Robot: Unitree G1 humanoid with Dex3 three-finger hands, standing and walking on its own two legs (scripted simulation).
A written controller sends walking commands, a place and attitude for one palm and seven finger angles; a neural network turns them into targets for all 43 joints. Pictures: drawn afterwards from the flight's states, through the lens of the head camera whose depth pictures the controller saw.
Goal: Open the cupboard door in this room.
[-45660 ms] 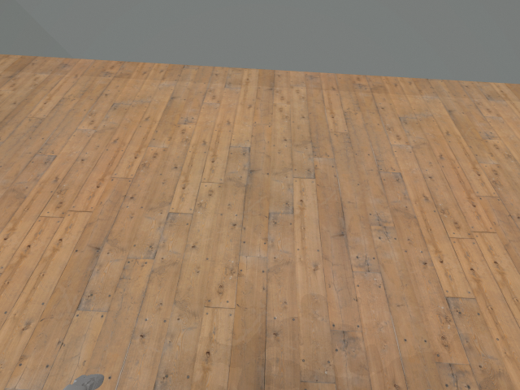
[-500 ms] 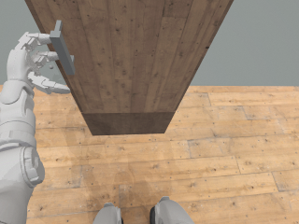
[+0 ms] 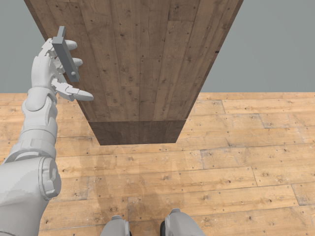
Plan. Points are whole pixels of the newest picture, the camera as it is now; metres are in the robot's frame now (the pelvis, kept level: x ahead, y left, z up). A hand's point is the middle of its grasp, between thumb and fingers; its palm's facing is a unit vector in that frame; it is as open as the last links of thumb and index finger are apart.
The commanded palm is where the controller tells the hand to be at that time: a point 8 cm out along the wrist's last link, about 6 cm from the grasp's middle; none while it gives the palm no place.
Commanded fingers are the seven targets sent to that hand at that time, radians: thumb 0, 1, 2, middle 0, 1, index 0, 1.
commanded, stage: slide the fingers in behind the handle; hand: left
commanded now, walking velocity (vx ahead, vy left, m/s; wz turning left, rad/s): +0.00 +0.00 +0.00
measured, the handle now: (68, 55) +0.55 +0.18 +0.08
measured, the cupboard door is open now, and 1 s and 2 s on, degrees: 0 0 15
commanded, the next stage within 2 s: close the thumb around the handle in 0.58 s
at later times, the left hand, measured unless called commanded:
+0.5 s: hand (76, 74) +0.50 +0.16 +0.07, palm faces -0.01 -1.00 -0.01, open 14.0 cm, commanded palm +0.47 +0.21 +0.08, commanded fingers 0.00 -0.50 0.30 -0.30 -1.20 -0.30 -1.20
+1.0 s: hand (74, 76) +0.49 +0.17 +0.08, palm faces -0.03 -1.00 -0.01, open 11.1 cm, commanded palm +0.47 +0.21 +0.08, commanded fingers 0.00 0.45 0.71 -0.37 -1.30 -0.37 -1.30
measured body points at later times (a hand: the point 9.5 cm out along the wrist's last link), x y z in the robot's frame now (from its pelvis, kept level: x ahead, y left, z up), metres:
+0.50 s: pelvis +0.00 -0.01 +0.00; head +0.12 +0.01 +0.43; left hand +0.49 +0.22 +0.08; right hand +0.01 -0.27 -0.11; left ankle +0.00 +0.10 -0.67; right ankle +0.01 -0.11 -0.67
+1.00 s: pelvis +0.00 +0.00 +0.00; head +0.11 +0.02 +0.43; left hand +0.49 +0.22 +0.08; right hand +0.01 -0.26 -0.11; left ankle +0.00 +0.10 -0.67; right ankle +0.01 -0.11 -0.67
